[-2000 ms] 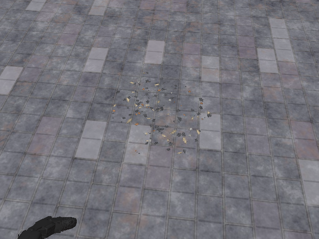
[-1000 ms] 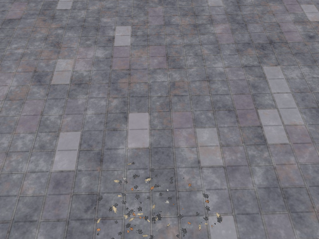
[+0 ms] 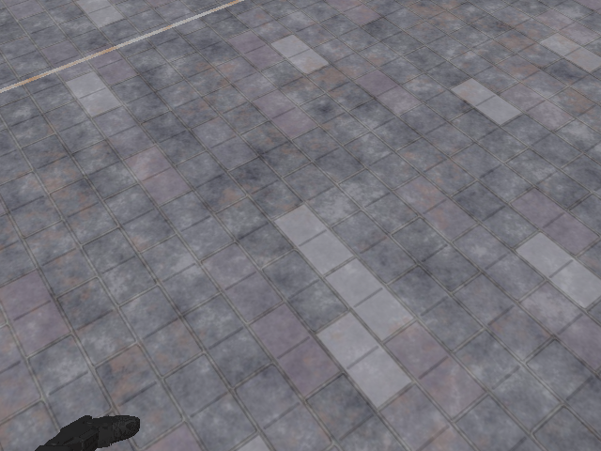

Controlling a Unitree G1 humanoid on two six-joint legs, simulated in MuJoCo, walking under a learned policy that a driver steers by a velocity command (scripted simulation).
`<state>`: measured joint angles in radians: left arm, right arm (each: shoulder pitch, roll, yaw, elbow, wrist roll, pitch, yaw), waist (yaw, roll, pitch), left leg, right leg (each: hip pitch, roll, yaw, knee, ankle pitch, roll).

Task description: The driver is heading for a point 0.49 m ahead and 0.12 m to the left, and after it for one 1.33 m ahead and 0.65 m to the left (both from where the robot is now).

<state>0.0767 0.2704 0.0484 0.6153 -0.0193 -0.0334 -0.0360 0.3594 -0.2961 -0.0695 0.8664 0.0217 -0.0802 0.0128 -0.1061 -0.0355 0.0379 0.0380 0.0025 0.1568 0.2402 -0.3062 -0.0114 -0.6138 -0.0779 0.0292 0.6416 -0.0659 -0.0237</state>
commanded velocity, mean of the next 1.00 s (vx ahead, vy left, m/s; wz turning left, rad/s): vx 0.36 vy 0.00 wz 0.33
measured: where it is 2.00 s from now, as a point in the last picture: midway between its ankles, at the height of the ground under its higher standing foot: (271, 422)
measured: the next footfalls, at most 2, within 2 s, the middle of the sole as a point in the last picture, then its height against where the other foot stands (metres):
right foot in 0.08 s outside the picture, level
left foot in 0.60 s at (232, 435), level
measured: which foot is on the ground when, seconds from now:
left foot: down 0.00-0.10, up 0.12-0.58, down 0.60-1.00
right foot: up 0.00-0.06, down 0.08-0.62, up 0.64-1.00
